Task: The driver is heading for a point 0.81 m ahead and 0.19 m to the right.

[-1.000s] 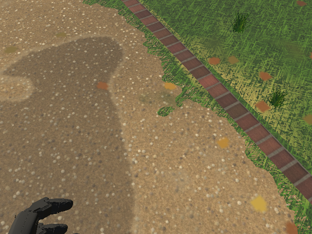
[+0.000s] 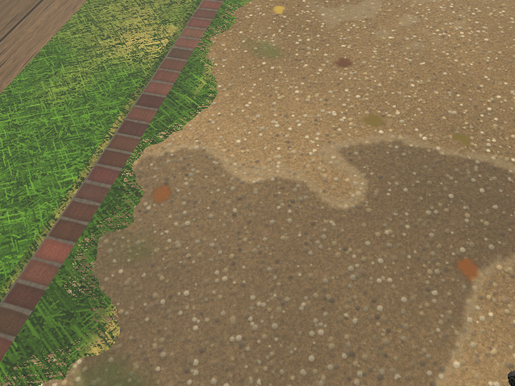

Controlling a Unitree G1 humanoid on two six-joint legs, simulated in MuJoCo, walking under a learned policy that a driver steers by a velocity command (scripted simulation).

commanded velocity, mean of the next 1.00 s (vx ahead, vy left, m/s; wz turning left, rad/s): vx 0.00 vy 0.00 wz -0.30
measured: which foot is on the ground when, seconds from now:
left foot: up 0.00-0.26, down 0.28-0.72, up 0.74-1.00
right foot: down 0.00-0.28, up 0.30-0.70, down 0.72-1.00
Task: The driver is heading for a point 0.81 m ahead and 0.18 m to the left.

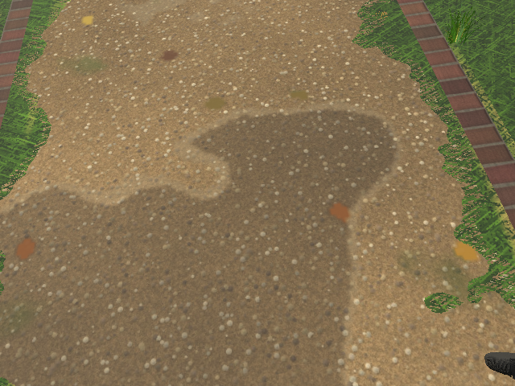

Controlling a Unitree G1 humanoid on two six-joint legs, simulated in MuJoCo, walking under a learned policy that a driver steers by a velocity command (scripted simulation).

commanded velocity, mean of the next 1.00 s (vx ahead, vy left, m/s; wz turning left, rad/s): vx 0.46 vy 0.00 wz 0.25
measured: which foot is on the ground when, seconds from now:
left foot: up 0.00-0.24, down 0.26-0.56, up 0.58-0.94, down 0.96-1.00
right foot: down 0.00-0.26, up 0.28-0.54, down 0.56-0.96, up 0.98-1.00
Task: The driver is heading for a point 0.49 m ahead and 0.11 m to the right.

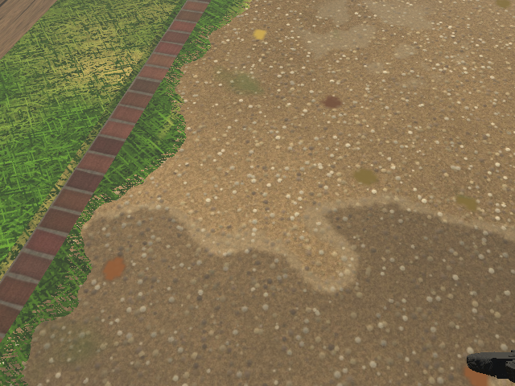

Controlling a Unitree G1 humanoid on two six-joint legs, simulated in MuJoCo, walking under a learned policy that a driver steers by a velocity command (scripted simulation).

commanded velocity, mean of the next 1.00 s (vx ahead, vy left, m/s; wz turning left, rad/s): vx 0.53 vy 0.00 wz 0.11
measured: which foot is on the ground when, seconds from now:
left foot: down 0.00-0.40, up 0.42-0.82, down 0.84-1.00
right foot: up 0.00-0.40, down 0.42-0.84, up 0.86-1.00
